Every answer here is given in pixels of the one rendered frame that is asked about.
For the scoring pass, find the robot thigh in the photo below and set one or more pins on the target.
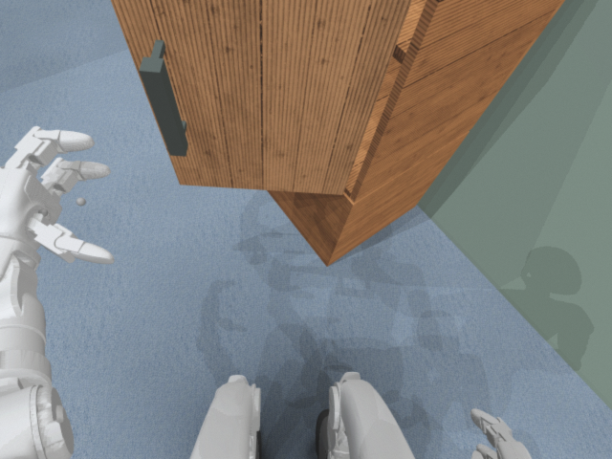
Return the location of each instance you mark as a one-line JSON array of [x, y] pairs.
[[372, 432], [233, 416]]

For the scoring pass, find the robot left thigh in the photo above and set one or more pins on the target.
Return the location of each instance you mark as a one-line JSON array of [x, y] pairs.
[[233, 416]]

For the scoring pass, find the robot right thigh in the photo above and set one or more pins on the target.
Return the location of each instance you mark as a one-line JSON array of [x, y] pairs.
[[372, 432]]

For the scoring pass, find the left robot forearm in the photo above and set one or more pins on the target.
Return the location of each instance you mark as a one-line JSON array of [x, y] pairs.
[[22, 319]]

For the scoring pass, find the handle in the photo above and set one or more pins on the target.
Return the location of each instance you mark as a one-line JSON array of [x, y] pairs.
[[158, 87]]

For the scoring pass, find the right robot hand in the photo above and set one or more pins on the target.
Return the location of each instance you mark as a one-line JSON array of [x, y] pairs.
[[500, 436]]

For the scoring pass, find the cupboard door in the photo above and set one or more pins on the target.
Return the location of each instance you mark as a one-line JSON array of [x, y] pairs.
[[276, 94]]

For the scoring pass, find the left robot hand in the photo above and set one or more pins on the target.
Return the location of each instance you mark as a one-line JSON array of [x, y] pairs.
[[22, 195]]

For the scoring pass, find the robot left upper arm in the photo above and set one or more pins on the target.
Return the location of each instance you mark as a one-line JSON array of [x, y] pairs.
[[34, 425]]

